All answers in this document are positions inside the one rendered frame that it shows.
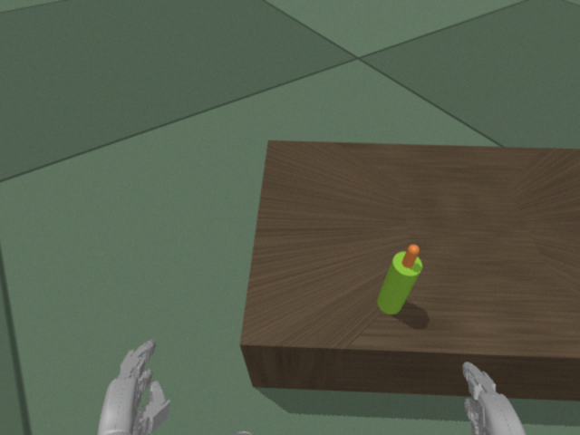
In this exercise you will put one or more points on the right robot hand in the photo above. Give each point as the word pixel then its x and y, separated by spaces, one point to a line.
pixel 493 414

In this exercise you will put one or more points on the left robot hand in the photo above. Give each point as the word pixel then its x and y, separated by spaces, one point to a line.
pixel 122 399

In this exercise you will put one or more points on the bottle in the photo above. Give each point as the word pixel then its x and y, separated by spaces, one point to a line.
pixel 403 273

